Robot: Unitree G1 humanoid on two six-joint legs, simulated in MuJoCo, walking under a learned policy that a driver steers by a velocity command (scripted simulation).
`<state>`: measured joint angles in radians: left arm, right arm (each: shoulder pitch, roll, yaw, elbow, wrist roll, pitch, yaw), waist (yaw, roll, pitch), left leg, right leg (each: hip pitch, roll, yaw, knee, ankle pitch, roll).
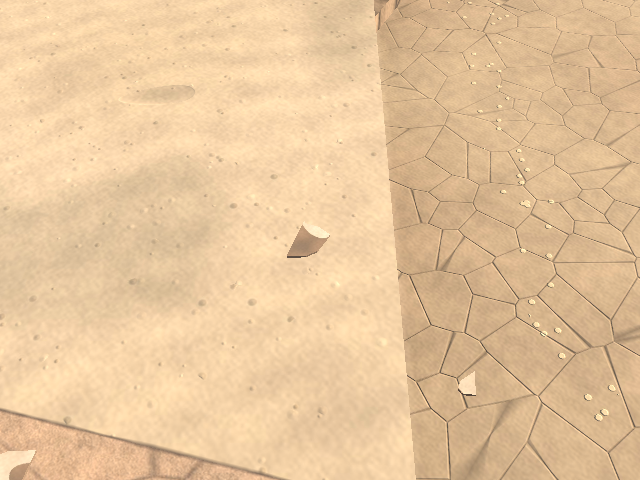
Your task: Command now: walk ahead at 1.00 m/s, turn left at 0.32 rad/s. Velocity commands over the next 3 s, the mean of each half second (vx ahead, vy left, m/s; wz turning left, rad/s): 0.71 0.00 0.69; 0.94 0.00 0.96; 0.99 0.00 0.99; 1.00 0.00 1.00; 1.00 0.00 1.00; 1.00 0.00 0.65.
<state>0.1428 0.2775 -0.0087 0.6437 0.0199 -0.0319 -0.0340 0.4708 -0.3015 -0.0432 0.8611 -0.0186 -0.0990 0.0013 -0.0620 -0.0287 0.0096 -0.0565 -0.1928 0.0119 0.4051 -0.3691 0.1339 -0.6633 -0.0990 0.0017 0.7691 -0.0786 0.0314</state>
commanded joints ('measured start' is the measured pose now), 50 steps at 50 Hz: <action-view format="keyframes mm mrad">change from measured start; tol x32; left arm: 1 18 89 23 -56 -15 -7 0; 5 437 310 98 18 54 -44 52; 50 -84 128 49 -139 1 -16 36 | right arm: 1 -185 -126 -24 -113 2 -43 4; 24 -569 -63 -10 -346 -9 132 80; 31 54 -162 -85 -186 9 127 13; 50 -58 -218 -76 -67 29 -4 -4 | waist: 1 91 -14 52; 6 173 -314 -427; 23 71 -37 136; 50 76 96 -107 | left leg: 1 -374 244 -251 -234 279 143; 4 -228 224 -210 265 627 69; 6 -526 66 -94 854 -66 -34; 9 -658 207 -121 1042 -4 -106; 20 -782 307 8 768 414 -37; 30 -212 120 180 399 -92 106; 34 354 415 -800 -127 -57 354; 39 -99 297 -567 -194 156 248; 50 -55 193 -394 64 1154 33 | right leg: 1 396 41 -17 -97 171 4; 4 698 62 -7 -200 -30 -54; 6 1015 -367 690 -422 -92 -169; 10 699 -259 197 -387 481 -206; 23 672 -173 -226 -701 8 -119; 30 775 -208 -320 -56 965 -97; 31 602 -179 -300 289 838 -82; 32 225 51 -219 662 -291 -60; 34 -251 102 17 796 -345 9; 50 538 155 -11 -192 99 -36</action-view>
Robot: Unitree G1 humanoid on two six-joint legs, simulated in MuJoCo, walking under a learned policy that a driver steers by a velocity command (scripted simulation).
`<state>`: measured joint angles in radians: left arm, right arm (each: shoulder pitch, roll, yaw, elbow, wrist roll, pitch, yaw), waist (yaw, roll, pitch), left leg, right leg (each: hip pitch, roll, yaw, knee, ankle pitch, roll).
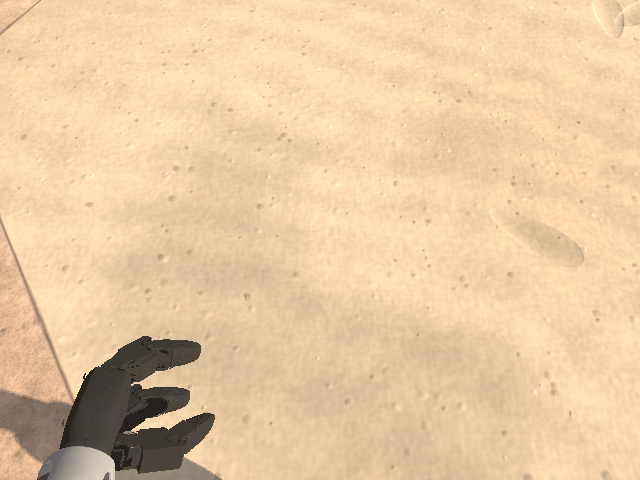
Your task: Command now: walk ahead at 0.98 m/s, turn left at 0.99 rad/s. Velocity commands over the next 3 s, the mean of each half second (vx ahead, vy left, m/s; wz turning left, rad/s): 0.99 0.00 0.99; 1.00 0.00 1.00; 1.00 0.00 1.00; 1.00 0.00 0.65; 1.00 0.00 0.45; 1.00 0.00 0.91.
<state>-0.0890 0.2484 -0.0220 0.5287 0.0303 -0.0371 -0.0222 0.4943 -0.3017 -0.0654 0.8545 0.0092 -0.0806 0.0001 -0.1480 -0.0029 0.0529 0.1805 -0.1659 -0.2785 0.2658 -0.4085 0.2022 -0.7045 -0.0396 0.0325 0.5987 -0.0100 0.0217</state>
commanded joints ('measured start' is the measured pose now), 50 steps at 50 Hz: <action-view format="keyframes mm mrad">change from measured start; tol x32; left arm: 1 317 213 90 11 -18 -13 42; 3 699 294 131 121 20 -19 77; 40 31 102 28 -47 2 -6 5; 46 693 335 128 104 36 -28 75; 50 399 144 100 96 29 -17 44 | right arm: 1 -144 -255 -64 -75 -7 -24 2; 18 -606 -30 52 -360 -46 78 105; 24 -4 -180 -38 -155 -32 64 41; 50 -279 -136 -2 -151 -49 25 22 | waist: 1 274 84 -224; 4 223 -417 -465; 7 197 -1 -124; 18 140 -13 107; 26 67 259 -338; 36 145 -41 46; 45 370 17 -284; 47 243 -432 -479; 50 227 -24 -113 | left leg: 1 -334 161 -116 403 1174 -48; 4 -865 2 90 1209 -70 -78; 15 -937 286 236 872 333 -92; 23 -337 46 443 517 205 39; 26 307 387 -457 172 74 273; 35 -521 162 -165 -84 354 159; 44 -361 135 -152 383 1012 -33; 47 -901 -1 93 1173 -76 -79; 50 -940 175 170 1121 131 -85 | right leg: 1 751 77 -23 -28 -40 -29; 4 1185 -442 808 -256 -537 -159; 6 866 -340 602 -331 -724 -183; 18 580 -171 -317 -536 208 -56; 23 712 -246 -320 95 1077 -60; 26 -120 66 -129 1096 -511 35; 40 285 -2 -40 63 86 23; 46 1186 -286 335 -75 -551 -87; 47 1187 -456 854 -288 -690 -162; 50 788 -318 461 -318 -544 -155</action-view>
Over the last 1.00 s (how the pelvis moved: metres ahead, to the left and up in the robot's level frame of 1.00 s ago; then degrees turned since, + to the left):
0.68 0.26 -0.01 49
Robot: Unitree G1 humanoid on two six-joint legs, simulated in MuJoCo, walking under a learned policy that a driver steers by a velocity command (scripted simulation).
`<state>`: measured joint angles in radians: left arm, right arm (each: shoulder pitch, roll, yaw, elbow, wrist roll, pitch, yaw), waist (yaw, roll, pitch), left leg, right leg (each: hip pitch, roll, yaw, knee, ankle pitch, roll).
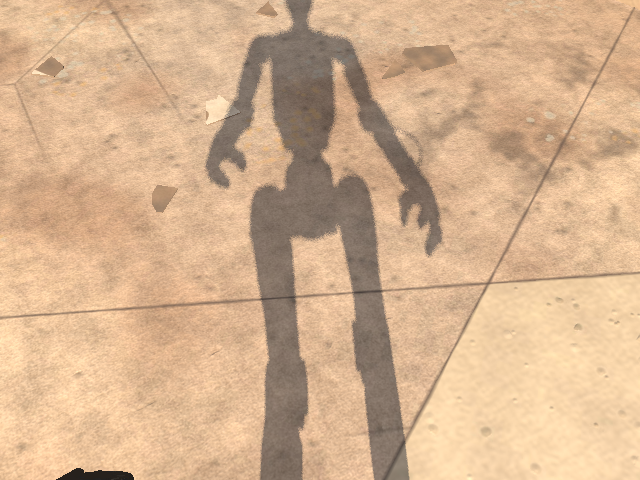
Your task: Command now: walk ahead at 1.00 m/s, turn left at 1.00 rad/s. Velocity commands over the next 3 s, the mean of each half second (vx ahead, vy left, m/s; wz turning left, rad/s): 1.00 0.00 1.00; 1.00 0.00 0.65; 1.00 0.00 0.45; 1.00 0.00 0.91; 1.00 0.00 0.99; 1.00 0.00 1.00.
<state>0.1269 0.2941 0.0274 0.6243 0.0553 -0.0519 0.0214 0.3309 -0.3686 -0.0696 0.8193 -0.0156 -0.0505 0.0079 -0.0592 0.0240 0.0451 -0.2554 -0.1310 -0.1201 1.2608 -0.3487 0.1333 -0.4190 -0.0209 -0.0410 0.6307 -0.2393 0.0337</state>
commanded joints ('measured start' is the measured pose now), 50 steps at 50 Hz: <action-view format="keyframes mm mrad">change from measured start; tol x32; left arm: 1 215 88 44 42 3 -9 2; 32 -140 59 -17 -128 -30 10 -39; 38 513 276 79 47 5 -13 22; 50 293 101 37 195 -41 -67 -41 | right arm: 1 -149 -36 7 -139 -29 7 31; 11 -443 43 62 -310 -21 43 103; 17 142 -138 -42 -93 -3 36 24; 39 147 36 19 -102 28 -60 -1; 50 -377 33 75 -249 -35 -16 68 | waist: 1 122 -48 -57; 16 -214 -140 -191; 37 279 -10 -251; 39 140 -502 -426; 42 120 -15 -78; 50 55 -79 78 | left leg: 1 -508 165 13 113 64 -17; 15 12 14 299 -467 194 91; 19 753 353 -631 -820 86 372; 28 -140 109 -295 -1085 307 214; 36 148 138 -249 -632 994 47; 39 -406 -67 -80 191 -93 -18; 50 -445 147 73 -392 266 -43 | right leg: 1 438 -309 425 -366 -211 -156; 11 300 -182 -238 -525 643 -56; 15 428 -243 -240 -54 1338 -51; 16 316 -254 -213 224 1284 -61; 18 -193 -10 -183 955 -281 -18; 19 -435 30 44 1070 -283 1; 31 38 -51 38 74 302 28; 37 586 -13 39 -39 48 -66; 39 830 -416 945 -348 -387 -220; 50 229 -164 89 -564 226 -170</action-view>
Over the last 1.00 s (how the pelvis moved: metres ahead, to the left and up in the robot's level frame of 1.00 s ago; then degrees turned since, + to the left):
0.86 0.36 0.00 58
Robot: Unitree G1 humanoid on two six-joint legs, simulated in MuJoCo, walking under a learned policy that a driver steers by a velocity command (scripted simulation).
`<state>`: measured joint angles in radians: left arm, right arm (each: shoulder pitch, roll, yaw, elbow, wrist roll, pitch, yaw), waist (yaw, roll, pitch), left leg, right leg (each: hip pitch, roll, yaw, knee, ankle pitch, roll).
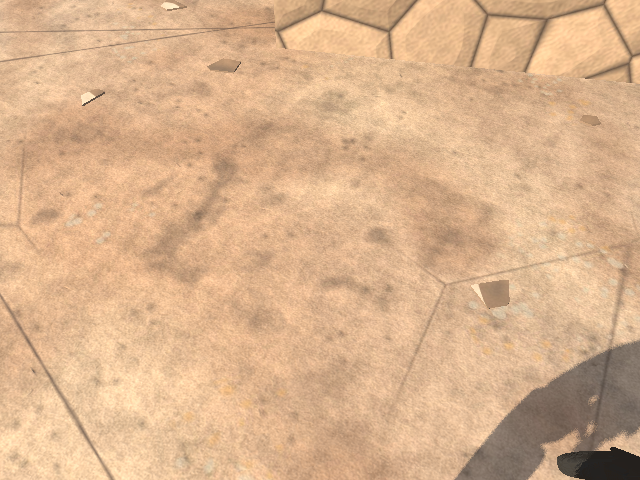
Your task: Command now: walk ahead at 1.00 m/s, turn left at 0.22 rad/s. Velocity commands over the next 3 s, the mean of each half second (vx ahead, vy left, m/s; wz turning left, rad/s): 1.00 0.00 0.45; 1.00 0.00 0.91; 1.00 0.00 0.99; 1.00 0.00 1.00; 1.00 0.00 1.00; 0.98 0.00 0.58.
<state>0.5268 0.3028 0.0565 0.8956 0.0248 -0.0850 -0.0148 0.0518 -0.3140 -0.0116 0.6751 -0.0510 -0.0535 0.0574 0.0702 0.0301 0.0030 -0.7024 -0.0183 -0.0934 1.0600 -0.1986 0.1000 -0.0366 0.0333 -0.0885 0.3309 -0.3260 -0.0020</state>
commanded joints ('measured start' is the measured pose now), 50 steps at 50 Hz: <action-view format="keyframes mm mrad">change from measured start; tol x64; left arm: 1 -92 98 7 -67 -17 -37 -7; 50 -235 178 37 -152 11 37 20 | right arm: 1 -137 -8 26 -115 4 -15 29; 50 427 -208 -121 86 51 49 -35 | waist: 1 -65 -74 126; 50 -317 74 -137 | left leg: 1 103 30 115 -290 178 -3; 10 1178 337 -611 -627 -378 247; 24 358 72 -261 -955 281 145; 32 -92 16 -9 377 -111 25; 50 942 -47 41 -429 -58 190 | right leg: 1 -198 -208 90 -322 380 -132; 7 37 -263 -12 113 1311 -98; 11 -756 -21 129 1218 -71 -48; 24 -247 -91 82 280 450 38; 31 400 -526 928 -83 -531 -145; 43 -109 -260 -178 -231 564 -31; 48 20 -309 -198 311 1379 -35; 50 -358 -134 -167 995 332 4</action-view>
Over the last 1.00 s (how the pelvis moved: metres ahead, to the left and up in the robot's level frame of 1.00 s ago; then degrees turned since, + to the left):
0.89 0.30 0.02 48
